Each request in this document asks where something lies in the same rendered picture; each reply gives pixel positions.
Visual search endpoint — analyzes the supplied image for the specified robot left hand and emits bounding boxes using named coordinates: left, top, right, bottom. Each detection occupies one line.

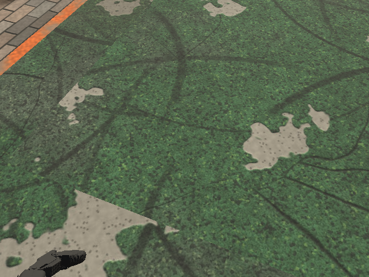
left=17, top=250, right=86, bottom=277

